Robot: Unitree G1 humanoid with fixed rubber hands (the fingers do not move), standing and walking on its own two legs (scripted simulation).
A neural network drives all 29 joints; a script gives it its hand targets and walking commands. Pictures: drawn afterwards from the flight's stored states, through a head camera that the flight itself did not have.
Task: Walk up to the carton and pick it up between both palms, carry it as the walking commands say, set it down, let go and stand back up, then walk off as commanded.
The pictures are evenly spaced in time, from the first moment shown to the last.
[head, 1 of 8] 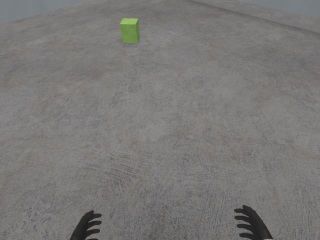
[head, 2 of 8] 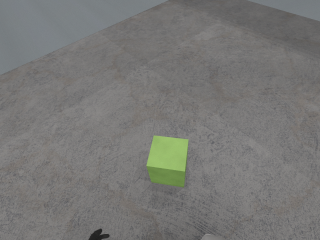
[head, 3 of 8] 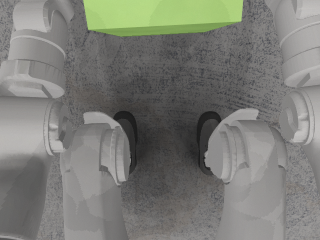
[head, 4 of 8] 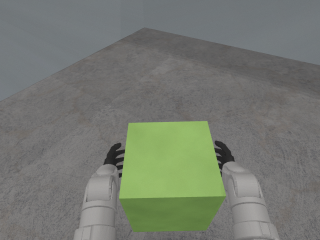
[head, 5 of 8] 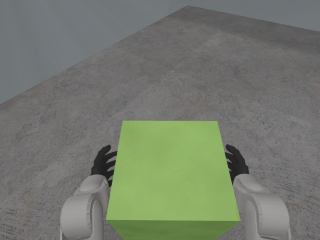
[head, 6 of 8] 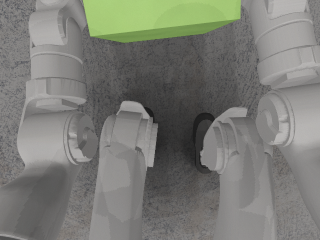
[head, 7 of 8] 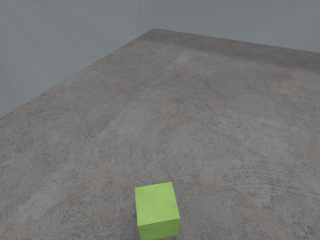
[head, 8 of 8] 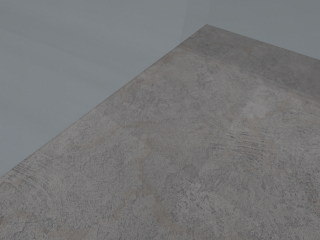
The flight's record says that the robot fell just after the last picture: no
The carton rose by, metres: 0.68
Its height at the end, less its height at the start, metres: +0.00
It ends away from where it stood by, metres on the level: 0.82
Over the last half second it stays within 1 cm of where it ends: yes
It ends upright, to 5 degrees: yes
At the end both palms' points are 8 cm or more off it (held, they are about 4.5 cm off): yes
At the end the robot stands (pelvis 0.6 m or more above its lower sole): yes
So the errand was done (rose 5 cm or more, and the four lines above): yes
